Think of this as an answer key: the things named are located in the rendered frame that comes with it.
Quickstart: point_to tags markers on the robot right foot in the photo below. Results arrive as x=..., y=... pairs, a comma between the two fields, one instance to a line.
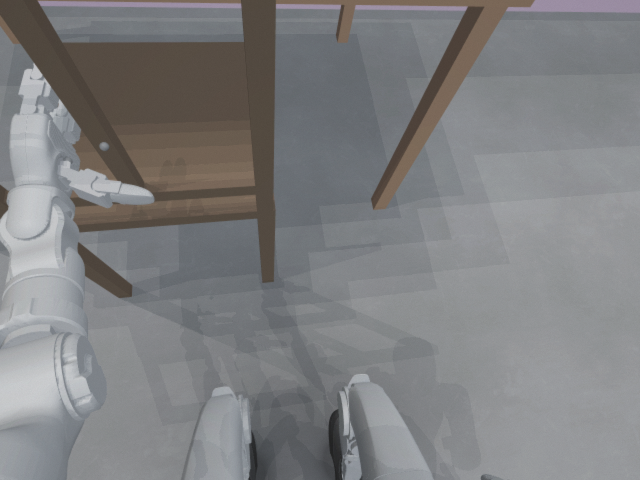
x=335, y=445

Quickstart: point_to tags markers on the left robot hand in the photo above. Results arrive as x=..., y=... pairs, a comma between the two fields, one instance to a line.
x=39, y=141

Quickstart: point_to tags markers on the robot left upper arm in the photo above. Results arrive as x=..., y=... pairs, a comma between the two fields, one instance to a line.
x=48, y=387

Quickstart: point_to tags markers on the chair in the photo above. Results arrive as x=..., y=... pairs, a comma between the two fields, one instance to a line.
x=191, y=122

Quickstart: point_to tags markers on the left robot forearm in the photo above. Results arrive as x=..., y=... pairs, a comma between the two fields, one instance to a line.
x=45, y=286

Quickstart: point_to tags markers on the left robot thigh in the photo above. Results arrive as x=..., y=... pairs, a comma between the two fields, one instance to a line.
x=222, y=430

